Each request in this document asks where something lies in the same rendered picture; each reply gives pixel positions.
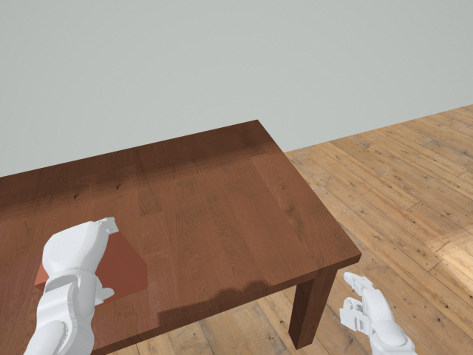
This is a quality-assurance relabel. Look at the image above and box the table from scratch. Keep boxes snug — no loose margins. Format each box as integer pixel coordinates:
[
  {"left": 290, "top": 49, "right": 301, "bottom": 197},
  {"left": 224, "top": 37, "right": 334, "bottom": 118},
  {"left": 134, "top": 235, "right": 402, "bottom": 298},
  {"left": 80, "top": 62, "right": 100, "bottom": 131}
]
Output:
[{"left": 0, "top": 119, "right": 362, "bottom": 355}]

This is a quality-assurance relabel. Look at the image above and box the sponge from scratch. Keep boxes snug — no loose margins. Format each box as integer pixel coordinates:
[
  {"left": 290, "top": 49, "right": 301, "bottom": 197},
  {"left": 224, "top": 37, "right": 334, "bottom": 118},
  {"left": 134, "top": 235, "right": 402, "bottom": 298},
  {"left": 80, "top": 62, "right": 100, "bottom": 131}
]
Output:
[{"left": 34, "top": 231, "right": 148, "bottom": 308}]

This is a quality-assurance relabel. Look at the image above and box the left robot hand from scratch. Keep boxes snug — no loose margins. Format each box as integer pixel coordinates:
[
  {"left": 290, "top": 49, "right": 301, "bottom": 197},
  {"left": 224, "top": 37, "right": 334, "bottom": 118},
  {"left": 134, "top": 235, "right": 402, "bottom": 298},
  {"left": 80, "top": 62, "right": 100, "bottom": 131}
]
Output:
[{"left": 42, "top": 217, "right": 119, "bottom": 306}]

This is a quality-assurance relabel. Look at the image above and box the right robot forearm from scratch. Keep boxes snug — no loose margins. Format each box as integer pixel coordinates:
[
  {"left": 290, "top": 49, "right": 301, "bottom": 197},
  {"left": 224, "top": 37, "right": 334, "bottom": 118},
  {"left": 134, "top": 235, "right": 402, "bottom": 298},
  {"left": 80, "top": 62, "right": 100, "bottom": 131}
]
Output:
[{"left": 369, "top": 319, "right": 418, "bottom": 355}]

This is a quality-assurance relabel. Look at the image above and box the left robot forearm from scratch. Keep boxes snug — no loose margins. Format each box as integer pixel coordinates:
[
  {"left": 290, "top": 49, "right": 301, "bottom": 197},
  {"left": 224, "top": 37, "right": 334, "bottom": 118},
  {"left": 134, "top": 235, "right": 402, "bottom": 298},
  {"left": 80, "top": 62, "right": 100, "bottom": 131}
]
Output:
[{"left": 24, "top": 269, "right": 97, "bottom": 355}]

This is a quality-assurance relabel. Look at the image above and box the right robot hand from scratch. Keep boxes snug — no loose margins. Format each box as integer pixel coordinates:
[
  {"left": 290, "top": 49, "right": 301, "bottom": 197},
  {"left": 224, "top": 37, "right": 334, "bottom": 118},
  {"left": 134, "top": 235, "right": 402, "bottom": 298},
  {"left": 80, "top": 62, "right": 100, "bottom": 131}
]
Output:
[{"left": 339, "top": 272, "right": 395, "bottom": 338}]

